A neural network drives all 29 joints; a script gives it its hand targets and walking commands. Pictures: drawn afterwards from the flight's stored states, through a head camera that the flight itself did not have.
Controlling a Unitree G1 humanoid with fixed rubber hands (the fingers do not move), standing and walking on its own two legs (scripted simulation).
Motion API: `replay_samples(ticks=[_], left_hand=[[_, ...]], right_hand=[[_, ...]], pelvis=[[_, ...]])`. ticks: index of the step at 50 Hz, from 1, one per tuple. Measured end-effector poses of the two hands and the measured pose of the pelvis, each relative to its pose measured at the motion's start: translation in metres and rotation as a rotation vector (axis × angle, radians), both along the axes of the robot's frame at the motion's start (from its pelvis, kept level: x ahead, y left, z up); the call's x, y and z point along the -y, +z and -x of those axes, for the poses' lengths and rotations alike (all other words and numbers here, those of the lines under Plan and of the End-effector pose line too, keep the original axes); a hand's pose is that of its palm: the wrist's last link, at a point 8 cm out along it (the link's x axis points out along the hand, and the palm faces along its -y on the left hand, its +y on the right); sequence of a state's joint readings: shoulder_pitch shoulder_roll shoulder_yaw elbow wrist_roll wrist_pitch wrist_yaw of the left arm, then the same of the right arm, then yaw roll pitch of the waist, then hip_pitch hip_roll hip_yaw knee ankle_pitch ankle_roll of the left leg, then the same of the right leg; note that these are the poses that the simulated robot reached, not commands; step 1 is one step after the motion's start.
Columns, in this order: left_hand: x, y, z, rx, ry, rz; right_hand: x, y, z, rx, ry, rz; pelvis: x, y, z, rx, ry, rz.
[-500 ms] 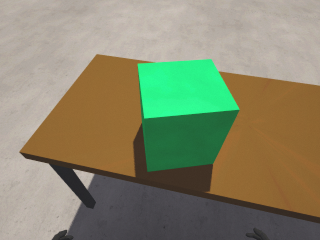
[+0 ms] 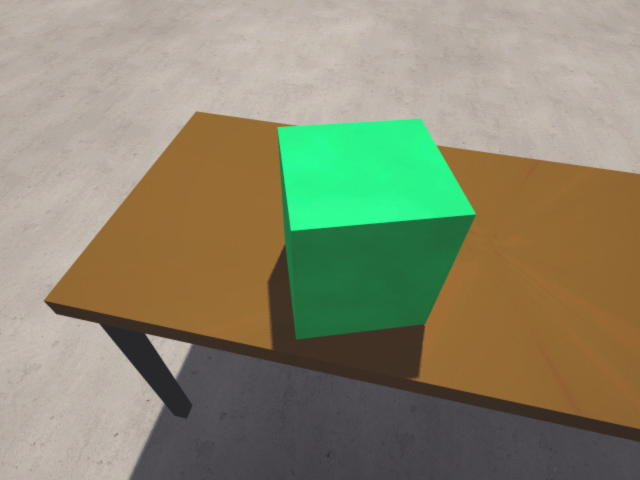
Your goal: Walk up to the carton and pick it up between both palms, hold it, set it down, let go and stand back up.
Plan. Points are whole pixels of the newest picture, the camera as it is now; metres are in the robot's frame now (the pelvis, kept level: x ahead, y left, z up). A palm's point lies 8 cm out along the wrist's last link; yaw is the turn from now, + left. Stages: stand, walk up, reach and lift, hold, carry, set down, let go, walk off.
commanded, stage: stand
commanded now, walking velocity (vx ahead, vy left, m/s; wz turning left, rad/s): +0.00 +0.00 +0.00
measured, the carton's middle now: (356, 232) +0.46 -0.04 +0.04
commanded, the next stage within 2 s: none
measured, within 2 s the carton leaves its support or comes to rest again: neither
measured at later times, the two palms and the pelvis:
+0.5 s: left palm out of the picture +0.05 +0.29 -0.12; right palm out of the picture +0.06 -0.27 -0.11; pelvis -0.01 +0.01 +0.00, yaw +0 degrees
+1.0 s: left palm out of the picture +0.04 +0.30 -0.12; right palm out of the picture +0.06 -0.27 -0.11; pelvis -0.01 +0.01 +0.01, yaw +0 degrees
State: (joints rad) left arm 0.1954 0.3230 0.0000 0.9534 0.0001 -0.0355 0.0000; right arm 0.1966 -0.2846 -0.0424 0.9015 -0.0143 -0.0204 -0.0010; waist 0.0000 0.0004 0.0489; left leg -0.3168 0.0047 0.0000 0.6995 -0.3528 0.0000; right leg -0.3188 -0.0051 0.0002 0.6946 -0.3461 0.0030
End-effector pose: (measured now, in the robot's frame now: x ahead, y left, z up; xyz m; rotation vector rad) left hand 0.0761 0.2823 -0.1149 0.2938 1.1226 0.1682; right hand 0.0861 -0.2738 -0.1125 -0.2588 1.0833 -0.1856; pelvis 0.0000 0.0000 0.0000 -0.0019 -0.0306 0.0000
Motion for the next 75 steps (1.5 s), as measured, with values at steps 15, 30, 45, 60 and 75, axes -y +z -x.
replay_samples(ticks=[15,30,45,60,75], left_hand=[[-0.005,-0.003,0.014,-0.032,0.012,0.004],[-0.013,-0.004,0.027,-0.059,0.02,0.009],[-0.014,-0.003,0.036,-0.092,0.029,0.006],[-0.009,0.002,0.035,-0.092,0.03,-0.003],[-0.01,0.003,0.034,-0.097,0.031,-0.004]], right_hand=[[-0.004,-0.001,0.014,-0.032,-0.001,0.004],[-0.009,0.002,0.026,-0.059,-0.002,0.013],[-0.008,0.004,0.031,-0.081,-0.004,0.013],[-0.004,0.004,0.026,-0.074,0.008,0.003],[-0.003,0.003,0.028,-0.097,0.011,0.005]], pelvis=[[-0.004,0.002,0.005,0.004,0.0,0.006],[-0.011,0.005,0.012,0.004,0.001,0.014],[-0.011,0.008,0.013,-0.005,0.001,0.015],[-0.004,0.01,0.012,-0.006,0.001,0.006],[-0.004,0.011,0.01,-0.01,0.001,0.006]])
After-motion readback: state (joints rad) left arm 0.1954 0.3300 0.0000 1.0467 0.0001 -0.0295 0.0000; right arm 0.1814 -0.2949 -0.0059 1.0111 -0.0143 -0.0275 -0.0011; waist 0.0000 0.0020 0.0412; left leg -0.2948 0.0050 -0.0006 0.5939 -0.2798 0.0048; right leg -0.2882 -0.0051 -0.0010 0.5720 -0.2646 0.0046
